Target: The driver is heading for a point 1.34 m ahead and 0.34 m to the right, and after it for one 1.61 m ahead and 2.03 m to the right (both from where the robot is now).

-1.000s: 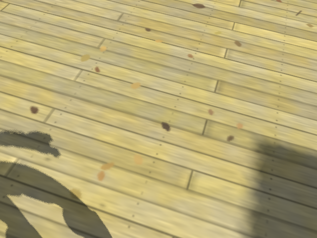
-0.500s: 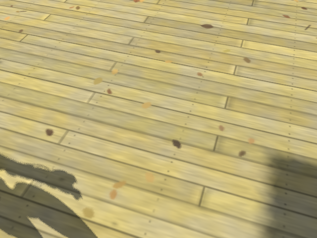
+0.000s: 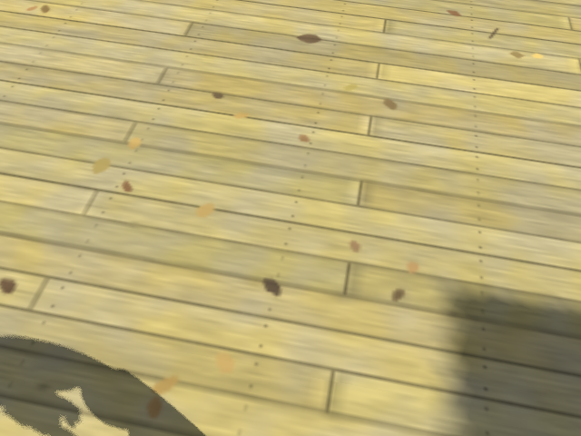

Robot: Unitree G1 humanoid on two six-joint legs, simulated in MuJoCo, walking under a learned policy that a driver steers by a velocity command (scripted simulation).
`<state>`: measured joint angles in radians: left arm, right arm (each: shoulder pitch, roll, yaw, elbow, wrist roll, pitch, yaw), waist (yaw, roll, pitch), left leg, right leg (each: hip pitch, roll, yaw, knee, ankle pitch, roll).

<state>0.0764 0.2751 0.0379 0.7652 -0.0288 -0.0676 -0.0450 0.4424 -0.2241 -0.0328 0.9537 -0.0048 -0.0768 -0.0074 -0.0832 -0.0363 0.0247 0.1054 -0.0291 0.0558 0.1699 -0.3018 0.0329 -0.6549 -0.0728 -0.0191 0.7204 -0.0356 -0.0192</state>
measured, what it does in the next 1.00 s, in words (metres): walks ahead, turning right: right foot, then left foot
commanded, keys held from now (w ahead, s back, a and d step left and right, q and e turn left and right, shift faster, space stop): w+e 0.64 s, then w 0.36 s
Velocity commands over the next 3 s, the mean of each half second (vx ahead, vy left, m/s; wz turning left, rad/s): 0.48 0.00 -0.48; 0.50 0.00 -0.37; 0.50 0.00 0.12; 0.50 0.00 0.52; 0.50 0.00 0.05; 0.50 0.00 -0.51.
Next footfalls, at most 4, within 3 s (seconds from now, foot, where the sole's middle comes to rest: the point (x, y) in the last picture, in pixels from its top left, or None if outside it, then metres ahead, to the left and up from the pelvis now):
0.14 right None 0.27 -0.13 -0.78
0.64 left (270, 390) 0.58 0.01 -0.78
1.12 right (408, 337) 0.70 -0.35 -0.78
1.66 left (348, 225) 1.06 -0.25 -0.78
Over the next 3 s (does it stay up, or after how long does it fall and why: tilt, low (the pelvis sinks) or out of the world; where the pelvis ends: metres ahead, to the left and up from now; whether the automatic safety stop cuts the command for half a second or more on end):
stays up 1.56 -0.41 -0.01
